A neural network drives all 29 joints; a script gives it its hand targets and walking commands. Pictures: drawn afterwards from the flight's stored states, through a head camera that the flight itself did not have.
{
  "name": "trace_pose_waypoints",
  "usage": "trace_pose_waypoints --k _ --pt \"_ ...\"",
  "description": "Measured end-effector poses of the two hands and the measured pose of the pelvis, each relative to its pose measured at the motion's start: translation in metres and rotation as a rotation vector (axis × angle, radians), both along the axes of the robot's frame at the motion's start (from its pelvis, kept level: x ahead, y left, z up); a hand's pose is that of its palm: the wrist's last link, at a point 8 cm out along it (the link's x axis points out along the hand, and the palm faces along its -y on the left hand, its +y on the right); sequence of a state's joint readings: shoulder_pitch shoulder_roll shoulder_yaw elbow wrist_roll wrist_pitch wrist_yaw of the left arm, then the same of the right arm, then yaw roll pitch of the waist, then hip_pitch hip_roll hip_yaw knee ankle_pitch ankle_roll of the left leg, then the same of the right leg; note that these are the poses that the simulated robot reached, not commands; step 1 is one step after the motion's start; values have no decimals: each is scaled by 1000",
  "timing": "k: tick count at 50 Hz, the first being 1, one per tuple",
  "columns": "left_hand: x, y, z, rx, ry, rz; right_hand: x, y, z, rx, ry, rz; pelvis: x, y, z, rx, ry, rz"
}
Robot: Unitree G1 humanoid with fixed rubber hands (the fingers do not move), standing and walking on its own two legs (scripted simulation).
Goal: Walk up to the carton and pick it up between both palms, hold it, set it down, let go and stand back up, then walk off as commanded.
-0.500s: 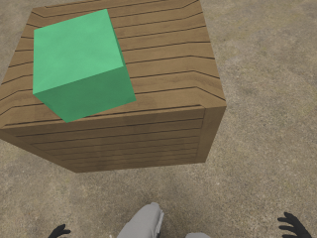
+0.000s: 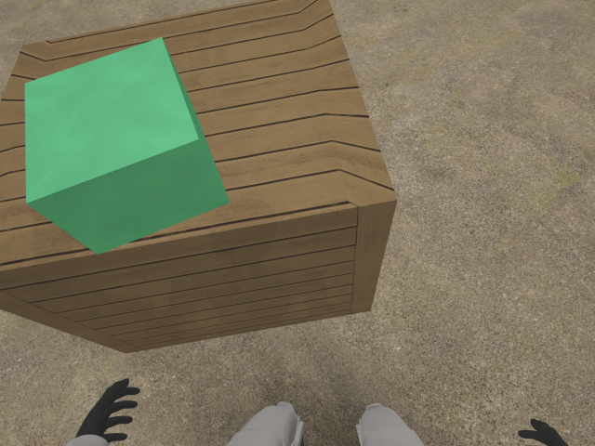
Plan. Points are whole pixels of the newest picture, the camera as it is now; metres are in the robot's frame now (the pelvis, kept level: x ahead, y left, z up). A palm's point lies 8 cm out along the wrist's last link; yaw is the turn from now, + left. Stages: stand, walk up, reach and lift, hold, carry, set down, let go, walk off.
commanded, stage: walk off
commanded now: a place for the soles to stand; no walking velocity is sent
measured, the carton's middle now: (130, 144) +0.59 +0.30 +0.00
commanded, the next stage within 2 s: none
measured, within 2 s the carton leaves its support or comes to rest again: neither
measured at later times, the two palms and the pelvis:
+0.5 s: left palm out of the picture +0.02 +0.42 -0.13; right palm out of the picture -0.01 -0.21 -0.10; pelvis -0.09 +0.11 -0.02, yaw +3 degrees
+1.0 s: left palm out of the picture -0.14 +0.41 -0.08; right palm out of the picture -0.08 -0.22 -0.12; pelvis -0.19 +0.07 -0.01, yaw +4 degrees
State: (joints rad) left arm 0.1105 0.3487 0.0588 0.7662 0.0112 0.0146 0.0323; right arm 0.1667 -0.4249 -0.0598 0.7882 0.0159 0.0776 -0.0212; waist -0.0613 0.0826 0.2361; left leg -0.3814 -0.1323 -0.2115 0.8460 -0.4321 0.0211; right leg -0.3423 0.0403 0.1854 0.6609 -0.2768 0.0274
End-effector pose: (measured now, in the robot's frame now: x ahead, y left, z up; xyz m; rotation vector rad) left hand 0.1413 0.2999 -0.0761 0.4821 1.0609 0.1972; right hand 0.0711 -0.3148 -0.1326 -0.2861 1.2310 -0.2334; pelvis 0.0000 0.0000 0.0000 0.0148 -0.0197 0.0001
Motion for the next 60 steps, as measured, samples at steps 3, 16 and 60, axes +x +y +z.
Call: trace_pose_waypoints --k 3,16,60 --pt "-18 4 8 7 8 31 2 0 7 -3 -4 22 -3 0 6 12 7 10" --pt "-95 68 -9 -17 -11 130 -10 43 22 -64 -40 120 -44 55 -3 -20 -29 49" --pt "-349 116 17 77 73 243 -210 76 16 5 -10 167 -243 72 5 31 -37 126"
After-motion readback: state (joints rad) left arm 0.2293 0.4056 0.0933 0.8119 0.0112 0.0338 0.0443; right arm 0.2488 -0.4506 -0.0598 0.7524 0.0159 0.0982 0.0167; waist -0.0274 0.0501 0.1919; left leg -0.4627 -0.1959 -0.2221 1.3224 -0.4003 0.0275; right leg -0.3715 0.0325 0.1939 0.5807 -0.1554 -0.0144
